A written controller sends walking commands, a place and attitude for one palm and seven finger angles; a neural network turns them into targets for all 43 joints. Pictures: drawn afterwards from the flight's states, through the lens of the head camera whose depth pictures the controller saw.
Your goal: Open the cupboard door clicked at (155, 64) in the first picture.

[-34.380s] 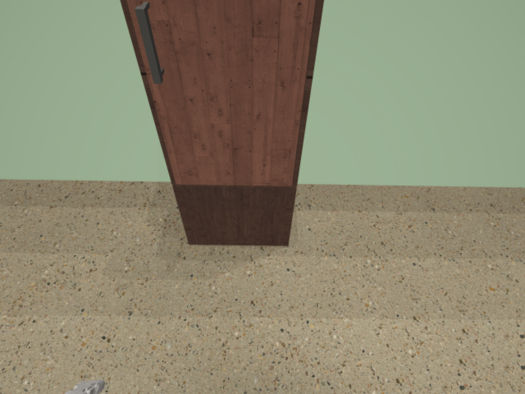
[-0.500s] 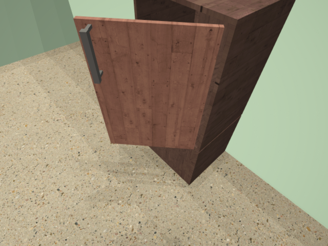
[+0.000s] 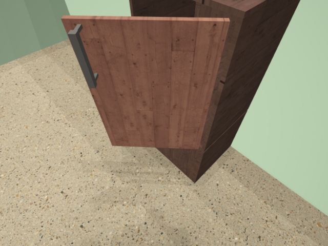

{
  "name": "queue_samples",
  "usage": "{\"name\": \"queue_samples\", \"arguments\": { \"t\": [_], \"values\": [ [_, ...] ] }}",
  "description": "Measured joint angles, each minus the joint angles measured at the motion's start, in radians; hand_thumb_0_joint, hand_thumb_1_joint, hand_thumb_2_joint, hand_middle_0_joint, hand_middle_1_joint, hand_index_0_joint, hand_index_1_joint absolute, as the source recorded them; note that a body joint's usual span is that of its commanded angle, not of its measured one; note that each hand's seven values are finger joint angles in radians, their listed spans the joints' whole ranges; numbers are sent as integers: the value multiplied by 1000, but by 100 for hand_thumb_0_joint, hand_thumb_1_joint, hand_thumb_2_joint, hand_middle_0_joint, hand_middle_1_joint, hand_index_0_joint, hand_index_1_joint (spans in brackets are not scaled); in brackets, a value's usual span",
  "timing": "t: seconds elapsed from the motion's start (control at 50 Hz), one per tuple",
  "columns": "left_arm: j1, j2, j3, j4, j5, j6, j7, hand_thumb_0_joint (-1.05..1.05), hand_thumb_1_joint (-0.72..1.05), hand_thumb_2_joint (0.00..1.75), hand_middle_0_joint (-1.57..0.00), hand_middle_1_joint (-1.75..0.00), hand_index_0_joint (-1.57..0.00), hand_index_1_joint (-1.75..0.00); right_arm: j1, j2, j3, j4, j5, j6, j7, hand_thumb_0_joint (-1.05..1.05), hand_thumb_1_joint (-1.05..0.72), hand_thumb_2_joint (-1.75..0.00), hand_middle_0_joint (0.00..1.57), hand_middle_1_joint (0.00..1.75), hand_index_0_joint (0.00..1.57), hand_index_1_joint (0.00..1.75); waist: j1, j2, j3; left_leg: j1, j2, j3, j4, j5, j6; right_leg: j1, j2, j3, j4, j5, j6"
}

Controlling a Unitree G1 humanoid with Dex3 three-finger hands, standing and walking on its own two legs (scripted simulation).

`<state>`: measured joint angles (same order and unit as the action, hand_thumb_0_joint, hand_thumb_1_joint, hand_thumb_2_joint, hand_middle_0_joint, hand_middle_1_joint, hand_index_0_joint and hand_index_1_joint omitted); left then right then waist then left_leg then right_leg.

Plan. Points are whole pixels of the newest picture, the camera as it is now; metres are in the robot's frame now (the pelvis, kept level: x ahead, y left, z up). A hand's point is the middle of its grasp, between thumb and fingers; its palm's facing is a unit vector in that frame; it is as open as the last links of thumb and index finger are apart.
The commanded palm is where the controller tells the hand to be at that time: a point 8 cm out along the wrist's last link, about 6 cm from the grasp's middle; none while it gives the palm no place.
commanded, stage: come to a stop and stand still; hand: left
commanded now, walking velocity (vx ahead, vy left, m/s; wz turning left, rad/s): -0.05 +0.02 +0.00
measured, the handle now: (86, 58) +0.55 +0.25 +0.16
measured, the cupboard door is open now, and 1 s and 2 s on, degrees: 43 43 43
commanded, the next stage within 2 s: look again from close up in 0.62 s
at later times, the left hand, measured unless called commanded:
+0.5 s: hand out of the picture -0.01 +0.15 -0.16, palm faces +0.03 -0.98 -0.22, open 7.3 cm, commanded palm none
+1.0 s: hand out of the picture +0.03 +0.19 -0.16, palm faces +0.06 -0.96 -0.28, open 7.4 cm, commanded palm none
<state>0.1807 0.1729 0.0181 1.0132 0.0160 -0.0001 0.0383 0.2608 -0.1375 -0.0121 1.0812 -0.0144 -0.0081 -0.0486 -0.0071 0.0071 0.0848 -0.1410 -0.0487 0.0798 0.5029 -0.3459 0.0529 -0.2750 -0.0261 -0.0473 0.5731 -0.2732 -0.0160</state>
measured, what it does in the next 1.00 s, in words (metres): stands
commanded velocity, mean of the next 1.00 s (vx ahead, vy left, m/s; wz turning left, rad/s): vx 0.00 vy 0.00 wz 0.00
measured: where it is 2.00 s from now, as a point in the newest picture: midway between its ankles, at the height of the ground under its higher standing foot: outside the picture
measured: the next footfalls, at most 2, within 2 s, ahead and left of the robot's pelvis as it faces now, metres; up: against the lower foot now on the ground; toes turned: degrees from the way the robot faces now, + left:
none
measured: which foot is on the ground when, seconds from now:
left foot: down 0.00-1.00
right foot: down 0.00-1.00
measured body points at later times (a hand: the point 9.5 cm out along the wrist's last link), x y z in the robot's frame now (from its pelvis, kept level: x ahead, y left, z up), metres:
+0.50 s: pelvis -0.02 -0.04 +0.01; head -0.01 -0.04 +0.46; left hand -0.01 +0.20 -0.14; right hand -0.01 -0.27 -0.15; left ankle -0.05 +0.08 -0.73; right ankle +0.02 -0.11 -0.73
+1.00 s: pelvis -0.02 -0.03 +0.00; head -0.04 -0.03 +0.45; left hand +0.03 +0.24 -0.13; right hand +0.02 -0.30 -0.14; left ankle -0.05 +0.08 -0.73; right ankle +0.02 -0.11 -0.73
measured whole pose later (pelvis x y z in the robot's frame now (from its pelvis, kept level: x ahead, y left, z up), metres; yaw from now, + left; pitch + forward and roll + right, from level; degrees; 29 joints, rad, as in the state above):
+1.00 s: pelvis -0.02 -0.03 +0.00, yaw +3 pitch -2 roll +0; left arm 0.23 0.25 0.02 1.02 0.02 -0.02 0.02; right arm 0.28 -0.26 -0.03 1.02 -0.02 -0.02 -0.02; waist -0.01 0.01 -0.01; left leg -0.17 0.00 0.02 0.51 -0.31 0.01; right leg -0.24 0.02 -0.12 0.48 -0.21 -0.06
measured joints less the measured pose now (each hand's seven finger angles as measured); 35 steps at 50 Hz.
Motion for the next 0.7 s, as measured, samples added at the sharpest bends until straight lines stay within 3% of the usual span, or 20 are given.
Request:
{"name": "queue_samples", "arguments": {
  "t": [0.1, 0.32, 0.7],
  "values": [
    [-11, -4, -9, -9, -2, 7, 1, 0, 90, 90, -20, -30, -20, -30, -22, -9, -5, 0, 0, 1, 4, 1, -92, -90, 20, 30, 20, 30, -10, -10, -20, 0, 4, 2, -14, 13, -11, -9, 5, 2, 4, -2, -11],
    [22, 1, -18, 23, -2, -2, -9, 0, 92, 90, -20, -30, -21, -30, -20, -18, 11, 27, -3, -5, 20, 0, -91, -90, 20, 30, 20, 30, 7, -21, -53, 27, 37, -16, -86, 70, -39, 39, 39, -21, -106, 67, -39],
    [118, 15, -23, 103, -5, -9, -17, 1, 90, 90, -20, -30, -20, -30, 36, -32, 24, 68, -2, 1, 25, 0, -91, -90, 20, 30, 20, 30, 19, -18, -47, 28, 64, -44, -112, 98, -64, 70, 66, -51, -184, 111, -65]
  ]
}}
